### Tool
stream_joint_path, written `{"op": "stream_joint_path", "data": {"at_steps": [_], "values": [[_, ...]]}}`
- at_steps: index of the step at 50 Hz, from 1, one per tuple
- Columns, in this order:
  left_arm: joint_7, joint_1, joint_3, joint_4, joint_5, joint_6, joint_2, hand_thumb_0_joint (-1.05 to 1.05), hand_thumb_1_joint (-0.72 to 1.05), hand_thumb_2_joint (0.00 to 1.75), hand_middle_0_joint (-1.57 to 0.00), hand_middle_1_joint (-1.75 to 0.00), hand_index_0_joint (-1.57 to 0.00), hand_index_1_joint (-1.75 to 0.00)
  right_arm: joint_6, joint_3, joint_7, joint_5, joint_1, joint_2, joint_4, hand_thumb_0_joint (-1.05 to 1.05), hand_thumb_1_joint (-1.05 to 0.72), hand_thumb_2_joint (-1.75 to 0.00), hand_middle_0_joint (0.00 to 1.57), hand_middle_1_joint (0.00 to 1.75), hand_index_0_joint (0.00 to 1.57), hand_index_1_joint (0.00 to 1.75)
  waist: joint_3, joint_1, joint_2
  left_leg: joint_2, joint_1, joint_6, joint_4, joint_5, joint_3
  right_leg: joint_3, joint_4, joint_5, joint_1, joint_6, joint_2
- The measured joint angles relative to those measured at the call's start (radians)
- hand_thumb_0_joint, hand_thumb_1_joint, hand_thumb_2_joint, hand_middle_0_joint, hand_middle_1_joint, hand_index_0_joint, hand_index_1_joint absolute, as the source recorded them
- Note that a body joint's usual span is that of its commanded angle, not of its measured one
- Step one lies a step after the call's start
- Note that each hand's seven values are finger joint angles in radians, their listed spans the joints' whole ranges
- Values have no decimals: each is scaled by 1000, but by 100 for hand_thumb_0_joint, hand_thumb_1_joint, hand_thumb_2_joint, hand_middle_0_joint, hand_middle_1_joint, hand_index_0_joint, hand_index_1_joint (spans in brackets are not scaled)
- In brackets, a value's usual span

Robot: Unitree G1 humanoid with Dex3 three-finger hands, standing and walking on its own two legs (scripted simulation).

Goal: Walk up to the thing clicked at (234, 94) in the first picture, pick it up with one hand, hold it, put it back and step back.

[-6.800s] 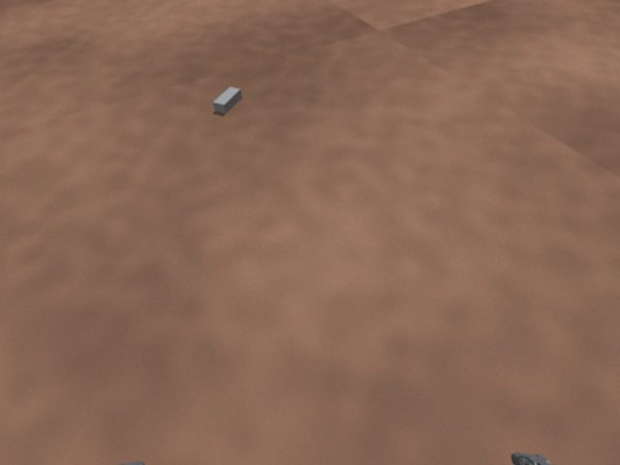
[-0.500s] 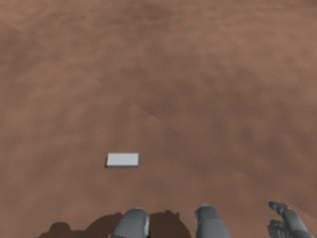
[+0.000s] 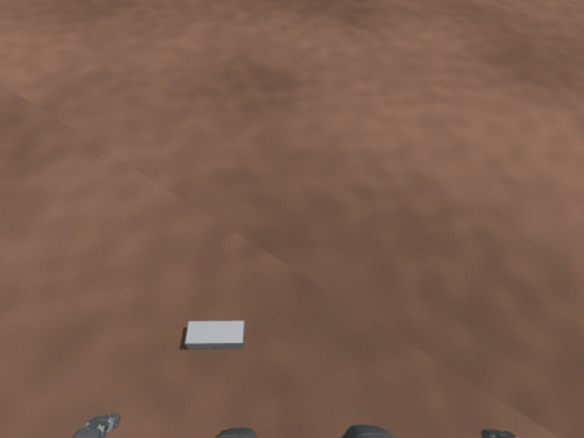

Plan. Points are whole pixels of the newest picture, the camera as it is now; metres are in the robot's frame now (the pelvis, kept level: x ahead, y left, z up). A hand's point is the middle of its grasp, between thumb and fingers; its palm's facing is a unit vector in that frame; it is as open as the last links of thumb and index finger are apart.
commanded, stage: walk up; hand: left
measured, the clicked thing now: (216, 335) +0.50 +0.26 -0.73
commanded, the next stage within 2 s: stand in 1.06 s
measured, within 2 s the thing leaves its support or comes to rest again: neither
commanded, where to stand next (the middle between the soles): +0.13 +0.01 m, yaw +1 degrees
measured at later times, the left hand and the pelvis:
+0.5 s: hand out of the picture +0.10 +0.24 -0.13, palm faces +0.01 -0.95 -0.32, open 7.4 cm; pelvis +0.01 -0.01 +0.02, yaw +1 degrees
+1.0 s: hand out of the picture +0.10 +0.24 -0.14, palm faces +0.01 -0.95 -0.32, open 7.4 cm; pelvis +0.01 -0.01 +0.02, yaw +1 degrees
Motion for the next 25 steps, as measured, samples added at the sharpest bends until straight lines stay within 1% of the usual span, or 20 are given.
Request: {"op": "stream_joint_path", "data": {"at_steps": [4,13,19,25], "values": [[-3,-11,-6,39,-6,2,-2,1,90,90,-20,-30,-21,-30,-4,5,-1,3,-15,-1,29,1,-90,-89,20,30,20,30,-1,1,1,-3,35,-5,-79,38,-3,-3,-68,30,33,3,-3],[-5,-42,-20,101,-6,2,-37,1,90,90,-20,-30,-21,-30,-6,-2,-7,16,-85,-18,59,1,-90,-90,20,30,20,30,-3,0,32,-12,100,-10,-206,104,-9,-11,-170,77,89,2,-10],[-6,-63,-16,119,-3,0,-49,1,90,90,-20,-30,-21,-30,-6,-2,-4,12,-108,-13,77,1,-90,-90,20,30,20,30,-17,2,34,-11,124,-14,-261,134,-12,-15,-217,102,110,-1,-9],[-7,-69,-7,129,3,0,-53,1,90,90,-20,-30,-21,-30,-6,-1,-1,6,-100,-5,96,0,-90,-90,20,30,20,30,-25,0,26,-8,133,-17,-289,148,-14,-17,-250,118,123,-2,-6]]}}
